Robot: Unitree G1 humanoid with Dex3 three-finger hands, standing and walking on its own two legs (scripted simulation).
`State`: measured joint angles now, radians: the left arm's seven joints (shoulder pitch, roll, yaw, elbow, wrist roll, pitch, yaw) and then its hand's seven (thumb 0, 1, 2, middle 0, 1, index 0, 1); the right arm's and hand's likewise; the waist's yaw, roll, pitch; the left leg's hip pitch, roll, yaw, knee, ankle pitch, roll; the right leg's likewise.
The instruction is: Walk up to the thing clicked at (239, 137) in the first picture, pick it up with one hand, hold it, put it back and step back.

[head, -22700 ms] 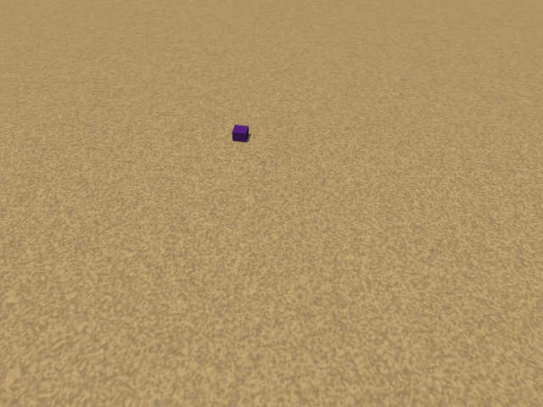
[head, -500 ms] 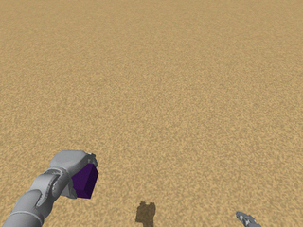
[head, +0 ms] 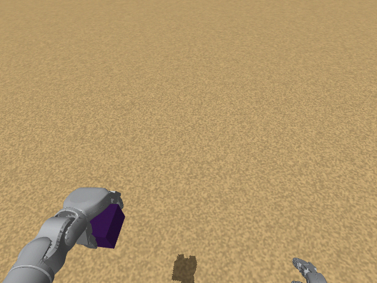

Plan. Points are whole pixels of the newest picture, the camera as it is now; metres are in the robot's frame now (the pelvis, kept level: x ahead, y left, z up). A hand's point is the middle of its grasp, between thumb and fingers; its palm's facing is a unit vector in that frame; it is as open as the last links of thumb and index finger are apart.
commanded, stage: hold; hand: left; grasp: from above
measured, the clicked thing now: (99, 224) +0.29 +0.22 -0.06
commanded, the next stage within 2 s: crouch in 0.36 s
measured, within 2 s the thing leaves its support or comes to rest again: neither
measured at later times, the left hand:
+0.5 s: hand (90, 219) +0.29 +0.23 -0.03, palm faces -0.48 -0.01 -0.88, open 10.5 cm
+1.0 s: hand (102, 234) +0.31 +0.25 -0.17, palm faces -0.44 +0.06 -0.90, open 10.7 cm
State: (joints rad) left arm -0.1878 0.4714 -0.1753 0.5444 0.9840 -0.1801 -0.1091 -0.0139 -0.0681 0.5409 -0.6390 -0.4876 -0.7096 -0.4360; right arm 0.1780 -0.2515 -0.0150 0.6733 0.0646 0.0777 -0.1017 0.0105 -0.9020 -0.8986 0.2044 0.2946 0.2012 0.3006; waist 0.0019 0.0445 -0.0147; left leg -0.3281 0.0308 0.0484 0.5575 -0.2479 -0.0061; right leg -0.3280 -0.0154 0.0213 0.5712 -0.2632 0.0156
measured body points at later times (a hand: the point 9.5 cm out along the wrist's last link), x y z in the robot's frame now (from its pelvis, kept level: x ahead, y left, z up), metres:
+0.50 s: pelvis +0.01 +0.00 +0.00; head +0.02 -0.01 +0.45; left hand +0.31 +0.23 +0.02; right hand +0.15 -0.25 -0.11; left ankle +0.03 +0.12 -0.73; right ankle +0.02 -0.13 -0.73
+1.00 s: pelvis -0.01 +0.01 -0.07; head +0.07 +0.02 +0.37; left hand +0.33 +0.25 -0.11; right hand +0.10 -0.27 -0.19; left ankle +0.03 +0.13 -0.73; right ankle +0.02 -0.13 -0.73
